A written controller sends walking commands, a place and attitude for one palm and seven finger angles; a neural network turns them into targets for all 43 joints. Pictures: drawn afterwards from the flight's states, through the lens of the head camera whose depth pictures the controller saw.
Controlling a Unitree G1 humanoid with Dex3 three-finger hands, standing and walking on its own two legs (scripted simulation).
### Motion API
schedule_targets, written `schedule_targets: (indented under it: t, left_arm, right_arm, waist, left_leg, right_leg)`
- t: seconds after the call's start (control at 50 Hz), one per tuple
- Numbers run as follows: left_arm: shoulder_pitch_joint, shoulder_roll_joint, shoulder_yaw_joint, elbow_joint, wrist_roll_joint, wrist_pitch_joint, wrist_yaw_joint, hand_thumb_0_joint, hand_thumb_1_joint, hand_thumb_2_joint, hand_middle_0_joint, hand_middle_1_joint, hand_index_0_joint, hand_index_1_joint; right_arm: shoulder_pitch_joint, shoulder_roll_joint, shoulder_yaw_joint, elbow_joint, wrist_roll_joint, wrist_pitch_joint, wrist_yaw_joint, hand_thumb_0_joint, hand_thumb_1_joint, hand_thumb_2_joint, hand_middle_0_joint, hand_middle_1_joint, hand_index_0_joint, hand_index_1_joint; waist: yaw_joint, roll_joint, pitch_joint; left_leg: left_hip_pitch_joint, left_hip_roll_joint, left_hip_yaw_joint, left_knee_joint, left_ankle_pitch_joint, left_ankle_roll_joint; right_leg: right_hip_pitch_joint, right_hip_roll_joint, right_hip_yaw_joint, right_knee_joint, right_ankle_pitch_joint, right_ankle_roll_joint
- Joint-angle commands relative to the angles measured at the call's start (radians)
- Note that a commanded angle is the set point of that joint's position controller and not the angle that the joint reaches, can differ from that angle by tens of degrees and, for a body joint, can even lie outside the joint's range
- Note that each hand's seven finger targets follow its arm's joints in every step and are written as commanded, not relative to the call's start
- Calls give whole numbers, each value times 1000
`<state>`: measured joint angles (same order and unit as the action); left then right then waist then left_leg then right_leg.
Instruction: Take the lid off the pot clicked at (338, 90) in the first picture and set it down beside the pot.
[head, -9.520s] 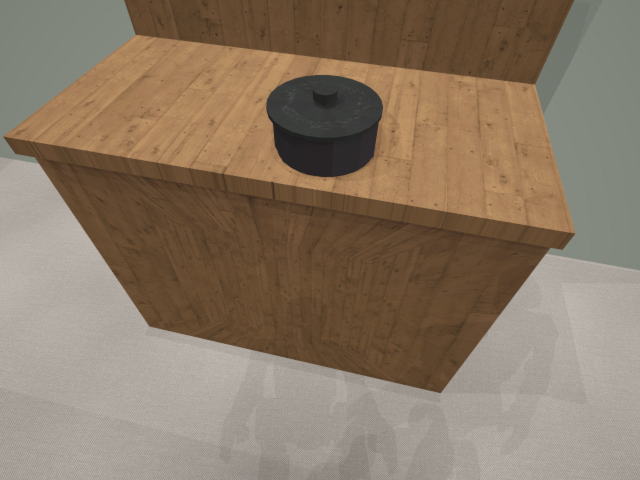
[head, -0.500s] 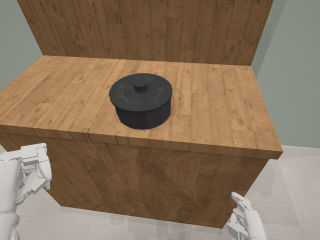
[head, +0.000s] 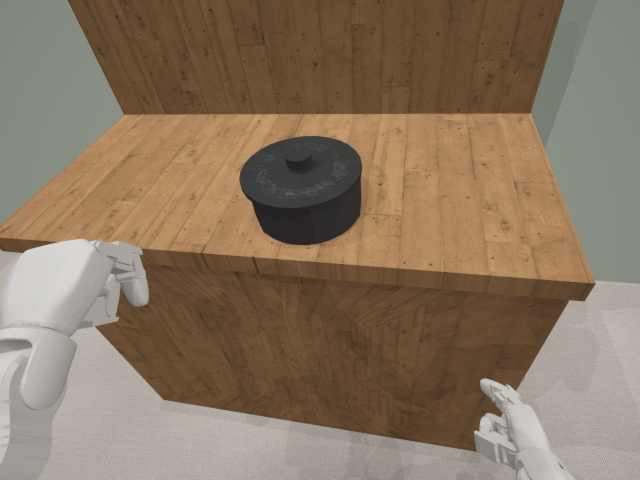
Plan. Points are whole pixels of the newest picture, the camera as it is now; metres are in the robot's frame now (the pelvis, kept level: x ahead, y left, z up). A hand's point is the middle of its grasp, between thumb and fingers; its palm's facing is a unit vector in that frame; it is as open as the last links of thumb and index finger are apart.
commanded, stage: reach forward and open the fingers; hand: left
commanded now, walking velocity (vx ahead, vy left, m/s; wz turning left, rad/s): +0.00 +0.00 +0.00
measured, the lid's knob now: (298, 158) +0.54 +0.12 +0.14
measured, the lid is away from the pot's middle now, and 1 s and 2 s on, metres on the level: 0.00 0.00 0.00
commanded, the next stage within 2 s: move the open hand above the knob in 0.72 s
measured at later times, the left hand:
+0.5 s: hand (109, 272) +0.26 +0.26 +0.19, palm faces -0.04 -0.04 -1.00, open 8.6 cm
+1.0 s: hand (132, 226) +0.31 +0.25 +0.21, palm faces -0.05 -0.03 -1.00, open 10.0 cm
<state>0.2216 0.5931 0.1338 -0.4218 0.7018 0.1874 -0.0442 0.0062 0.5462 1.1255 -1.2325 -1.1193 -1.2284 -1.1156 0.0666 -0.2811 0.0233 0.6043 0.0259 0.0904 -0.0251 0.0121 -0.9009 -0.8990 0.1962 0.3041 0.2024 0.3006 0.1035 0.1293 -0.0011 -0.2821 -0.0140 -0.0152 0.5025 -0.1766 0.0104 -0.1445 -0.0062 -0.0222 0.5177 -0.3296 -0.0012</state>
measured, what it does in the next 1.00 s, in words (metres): stands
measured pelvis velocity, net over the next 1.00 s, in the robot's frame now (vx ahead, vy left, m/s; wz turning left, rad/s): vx -0.03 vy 0.02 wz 0.02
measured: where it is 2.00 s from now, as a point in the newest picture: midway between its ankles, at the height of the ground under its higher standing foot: outside the picture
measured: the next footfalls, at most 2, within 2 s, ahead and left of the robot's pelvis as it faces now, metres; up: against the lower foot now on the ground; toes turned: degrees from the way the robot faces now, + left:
none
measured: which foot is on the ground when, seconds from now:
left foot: down 0.00-1.00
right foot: down 0.00-1.00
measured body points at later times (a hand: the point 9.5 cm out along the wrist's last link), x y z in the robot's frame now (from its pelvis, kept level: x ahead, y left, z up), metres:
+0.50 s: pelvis -0.03 +0.00 +0.00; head -0.04 -0.04 +0.45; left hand +0.25 +0.26 +0.24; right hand +0.20 -0.21 -0.09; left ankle +0.06 +0.11 -0.73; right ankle -0.03 -0.12 -0.73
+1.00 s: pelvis -0.03 +0.02 +0.00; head -0.04 -0.02 +0.45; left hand +0.30 +0.25 +0.26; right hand +0.19 -0.20 -0.09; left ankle +0.06 +0.11 -0.73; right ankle -0.03 -0.12 -0.73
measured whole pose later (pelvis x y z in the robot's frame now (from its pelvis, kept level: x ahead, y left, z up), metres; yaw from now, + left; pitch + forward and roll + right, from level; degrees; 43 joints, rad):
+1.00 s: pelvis -0.03 +0.02 +0.00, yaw +1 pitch -3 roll -1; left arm -0.48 0.65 -0.08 0.05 0.79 0.15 -0.43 0.00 -0.39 1.70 -0.89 -0.08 -0.89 -0.08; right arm 0.08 -0.28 0.04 0.62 0.05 0.07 -0.02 0.01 -0.90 -0.90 0.20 0.30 0.20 0.30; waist 0.08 0.11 0.03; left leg -0.28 -0.03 -0.02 0.42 -0.08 0.03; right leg -0.16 -0.02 -0.03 0.48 -0.26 0.01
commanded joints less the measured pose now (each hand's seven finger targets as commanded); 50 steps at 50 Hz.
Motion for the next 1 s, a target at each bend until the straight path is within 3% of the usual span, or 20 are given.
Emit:
schedule_targets:
  t: [0.0,0.06,0.1,0.16,0.24,0.32,0.36,0.38,0.44,0.46,0.52,0.56,0.62,0.66,0.7,0.76,0.8,0.86,0.96,0.98]
  left_arm:
    - [-302,288,145,-160,33,-13,-48,0,263,1320,-1141,-790,-1141,-790]
    - [-308,327,177,-83,36,3,-104,0,159,1383,-1111,-684,-1111,-684]
    - [-376,328,147,-42,44,-4,-144,0,90,1425,-1090,-613,-1090,-613]
    - [-405,266,83,-71,30,-8,-191,0,-13,1488,-1057,-507,-1057,-507]
    - [-479,346,118,-51,40,-32,-233,0,-150,1572,-1010,-365,-1010,-365]
    - [-603,405,144,68,55,-50,-266,0,-284,1656,-962,-223,-962,-223]
    - [-612,360,108,68,44,-51,-286,0,-350,1698,-936,-152,-936,-152]
    - [-661,352,82,53,44,-63,-298,0,-383,1719,-924,-116,-924,-116]
    - [-652,315,46,64,25,-75,-319,0,-413,1740,-905,-81,-905,-81]
    - [-628,303,47,47,19,-71,-320,0,-412,1740,-902,-81,-902,-81]
    - [-747,411,110,106,53,-86,-323,0,-408,1740,-894,-81,-894,-81]
    - [-777,436,139,141,62,-80,-317,0,-405,1740,-889,-81,-889,-81]
    - [-839,380,76,181,57,-84,-331,0,-400,1739,-883,-81,-883,-81]
    - [-795,289,18,157,36,-74,-342,0,-397,1723,-879,-81,-879,-81]
    - [-829,285,-10,171,46,-73,-351,0,-395,1711,-877,-81,-877,-81]
    - [-842,370,69,182,65,-64,-340,0,-392,1699,-874,-81,-874,-81]
    - [-994,408,62,224,94,-68,-338,0,-391,1692,-873,-81,-873,-81]
    - [-1034,331,-2,295,80,-54,-337,0,-391,1692,-873,-81,-873,-81]
    - [-1102,190,-146,269,81,-41,-351,0,-391,1692,-873,-81,-873,-81]
    - [-1139,237,-126,283,105,-36,-353,0,-391,1692,-873,-81,-873,-81]
  right_arm:
    - [-194,-84,-18,-168,0,-73,-12,0,-900,-900,200,300,200,300]
    - [-213,-85,-6,-170,9,-69,-8,0,-900,-900,200,300,200,300]
    - [-200,-87,-3,-156,2,-56,-9,0,-900,-900,200,300,200,300]
    - [-229,-75,1,-185,12,-67,3,0,-900,-900,200,300,200,300]
    - [-206,-89,-1,-173,-2,-64,-2,0,-900,-900,200,300,200,300]
    - [-196,-97,2,-161,1,-60,-10,0,-900,-900,200,300,200,300]
    - [-206,-94,-4,-177,13,-66,-6,0,-900,-900,200,300,200,300]
    - [-198,-91,-3,-169,8,-67,-5,0,-900,-900,200,300,200,300]
    - [-192,-93,-10,-179,9,-78,-4,0,-900,-900,200,300,200,300]
    - [-196,-94,-13,-191,17,-85,3,0,-900,-900,200,300,200,300]
    - [-185,-106,-11,-168,7,-75,-6,0,-900,-900,200,300,200,300]
    - [-184,-109,-15,-167,9,-76,-4,0,-900,-900,200,300,200,300]
    - [-178,-103,-17,-164,11,-76,0,0,-900,-900,200,300,200,300]
    - [-182,-99,-23,-182,23,-83,13,0,-900,-900,200,300,200,300]
    - [-173,-99,-22,-173,20,-79,15,0,-900,-900,200,300,200,300]
    - [-173,-111,-22,-176,18,-77,14,0,-900,-900,200,300,200,300]
    - [-171,-109,-16,-157,15,-71,4,0,-900,-900,200,300,200,300]
    - [-160,-107,-18,-158,26,-77,2,0,-900,-900,200,300,200,300]
    - [-163,-95,-20,-166,33,-85,10,0,-900,-900,200,300,200,300]
    - [-157,-96,-18,-152,26,-85,10,0,-900,-900,200,300,200,300]
  waist:
    - [-7,-81,-191]
    - [-5,-57,-131]
    - [-12,-76,-110]
    - [-19,-4,-123]
    - [-11,-51,-178]
    - [-16,-72,-141]
    - [-24,-24,-154]
    - [-21,-30,-198]
    - [-23,-63,-190]
    - [-31,-30,-196]
    - [-19,-84,-168]
    - [-19,-31,-173]
    - [-16,-52,-188]
    - [-26,-6,-212]
    - [-24,-53,-194]
    - [-21,-57,-199]
    - [-25,-69,-188]
    - [-42,-39,-175]
    - [-58,-25,-249]
    - [-46,-55,-290]
  left_leg:
    - [200,-28,18,-58,161,25]
    - [189,-26,20,-66,155,18]
    - [176,-28,28,-86,148,18]
    - [202,-30,22,-87,141,18]
    - [202,-36,27,-102,134,22]
    - [182,-37,24,-114,77,22]
    - [196,-35,20,-112,64,20]
    - [208,-42,20,-117,77,23]
    - [217,-42,18,-123,69,27]
    - [226,-37,12,-118,65,27]
    - [191,-37,14,-139,25,27]
    - [194,-30,1,-140,20,24]
    - [196,-31,1,-151,23,23]
    - [223,-28,-12,-147,25,22]
    - [207,-23,-9,-163,-4,22]
    - [195,-22,-12,-157,-22,24]
    - [178,-21,-8,-169,-60,23]
    - [186,-23,-25,-165,-95,21]
    - [236,-24,-37,-153,-69,22]
    - [239,-27,-33,-155,-54,24]
  right_leg:
    - [-50,29,-7,-120,234,-1]
    - [-56,43,-3,-140,237,-6]
    - [-51,35,-12,-149,224,-2]
    - [-62,47,-8,-158,212,-8]
    - [-29,39,-12,-162,201,-2]
    - [-59,37,-14,-183,127,-2]
    - [-66,46,-8,-187,114,-6]
    - [-43,36,-12,-181,119,-7]
    - [-56,39,-19,-184,123,-2]
    - [-60,49,-13,-185,119,-6]
    - [-66,38,-17,-190,62,-6]
    - [-73,50,-15,-186,47,-15]
    - [-66,41,-20,-178,50,-14]
    - [-70,52,-22,-166,66,-20]
    - [-76,44,-27,-165,52,-18]
    - [-79,53,-23,-163,27,-22]
    - [-93,42,-24,-162,-14,-21]
    - [-121,53,-25,-157,-18,-25]
    - [-115,50,-26,-134,30,-30]
    - [-96,41,-25,-137,35,-30]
